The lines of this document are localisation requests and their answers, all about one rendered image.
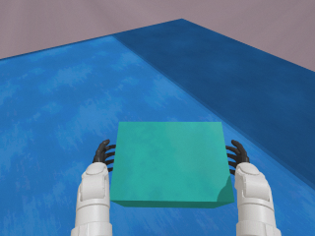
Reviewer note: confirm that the robot left forearm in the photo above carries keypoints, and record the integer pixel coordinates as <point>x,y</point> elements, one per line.
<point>93,203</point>

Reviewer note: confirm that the carton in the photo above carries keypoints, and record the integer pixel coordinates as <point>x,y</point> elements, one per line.
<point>171,164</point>

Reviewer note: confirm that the robot right forearm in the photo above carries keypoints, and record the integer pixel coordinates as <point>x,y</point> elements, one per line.
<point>256,213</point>

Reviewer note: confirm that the robot left hand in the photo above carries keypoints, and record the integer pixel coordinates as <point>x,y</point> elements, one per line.
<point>101,155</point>

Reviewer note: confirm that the robot right hand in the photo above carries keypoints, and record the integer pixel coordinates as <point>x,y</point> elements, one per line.
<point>240,157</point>

